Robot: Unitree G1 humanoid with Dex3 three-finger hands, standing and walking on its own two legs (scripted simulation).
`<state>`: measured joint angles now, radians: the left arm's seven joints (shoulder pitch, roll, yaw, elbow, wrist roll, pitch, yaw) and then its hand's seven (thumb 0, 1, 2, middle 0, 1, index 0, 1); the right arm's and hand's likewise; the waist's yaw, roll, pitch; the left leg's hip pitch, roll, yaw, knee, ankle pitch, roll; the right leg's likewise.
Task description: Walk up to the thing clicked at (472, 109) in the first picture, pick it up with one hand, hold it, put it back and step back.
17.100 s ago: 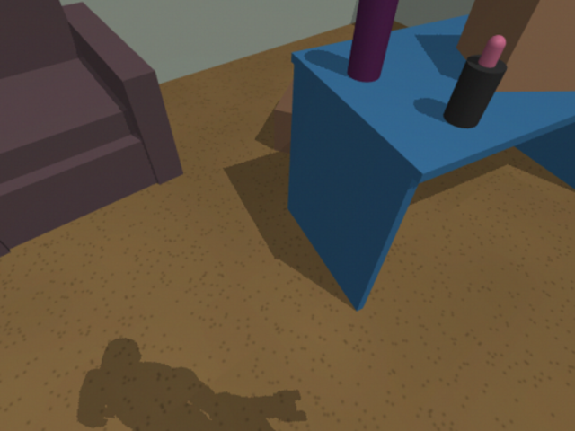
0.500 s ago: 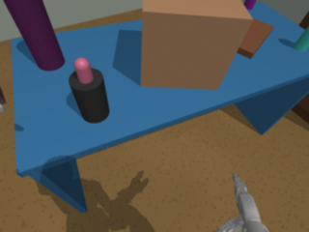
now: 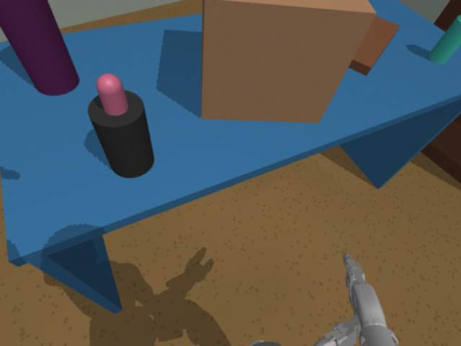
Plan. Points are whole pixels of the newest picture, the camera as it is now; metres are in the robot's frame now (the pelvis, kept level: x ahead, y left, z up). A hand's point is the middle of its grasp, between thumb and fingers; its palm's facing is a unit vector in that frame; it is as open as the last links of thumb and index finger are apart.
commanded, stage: go down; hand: left
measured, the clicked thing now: (121, 125) +0.49 +0.13 +0.08
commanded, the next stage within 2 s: approach in 0.24 s
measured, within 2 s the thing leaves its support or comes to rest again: leaves its support in 1.06 s
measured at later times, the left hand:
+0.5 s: hand out of the picture +0.47 +0.31 +0.17, palm faces +0.07 -1.00 +0.01, open 17.0 cm
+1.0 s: hand (100, 119) +0.52 +0.18 +0.06, palm faces +0.02 -1.00 +0.07, open 17.7 cm
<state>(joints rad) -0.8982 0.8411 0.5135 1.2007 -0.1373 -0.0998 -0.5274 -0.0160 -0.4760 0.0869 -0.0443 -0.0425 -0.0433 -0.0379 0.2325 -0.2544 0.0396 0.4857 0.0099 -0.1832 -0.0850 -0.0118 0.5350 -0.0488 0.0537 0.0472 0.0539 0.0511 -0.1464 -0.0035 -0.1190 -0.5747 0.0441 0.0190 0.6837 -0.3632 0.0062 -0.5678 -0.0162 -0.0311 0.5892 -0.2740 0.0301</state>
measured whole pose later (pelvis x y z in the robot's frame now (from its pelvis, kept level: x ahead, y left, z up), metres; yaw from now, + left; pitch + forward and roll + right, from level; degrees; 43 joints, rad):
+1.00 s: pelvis -0.02 +0.00 -0.04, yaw -1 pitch +21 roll -3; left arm -0.98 0.56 0.45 1.13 -0.09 -0.25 -0.22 0.01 -0.58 0.06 -0.04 -0.04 -0.03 -0.04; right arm 0.29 -0.25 -0.01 0.23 -0.04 -0.11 0.01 -0.01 0.55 -0.05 0.05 0.05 0.05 0.05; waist -0.23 0.00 -0.10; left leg -0.88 0.07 0.02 0.97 -0.47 0.00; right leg -0.88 0.00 -0.02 0.87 -0.37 0.03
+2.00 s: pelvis -0.02 -0.01 -0.04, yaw +0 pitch +20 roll -2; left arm -0.98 0.45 0.34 1.10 -0.08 -0.23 -0.10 0.03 -0.61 0.34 -0.68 -0.56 -0.69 -0.55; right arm 0.35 -0.24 -0.04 0.10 -0.03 -0.02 0.03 -0.01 0.50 -0.05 0.05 0.05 0.05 0.05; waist -0.17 0.02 -0.12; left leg -0.85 0.05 0.01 0.97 -0.47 0.00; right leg -0.87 -0.02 -0.03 0.91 -0.40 0.02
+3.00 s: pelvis -0.01 -0.01 -0.03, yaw -1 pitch +17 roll -2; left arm -0.99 0.44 0.32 1.09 -0.08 -0.15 -0.10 0.01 -0.61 0.73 -0.72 -1.18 -0.66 -1.15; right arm 0.31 -0.23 -0.03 0.20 -0.01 -0.05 -0.01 -0.01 0.49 -0.06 0.05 0.05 0.05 0.05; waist -0.18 0.03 -0.10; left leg -0.74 0.05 0.02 0.88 -0.44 0.00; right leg -0.75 -0.01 -0.01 0.81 -0.36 0.02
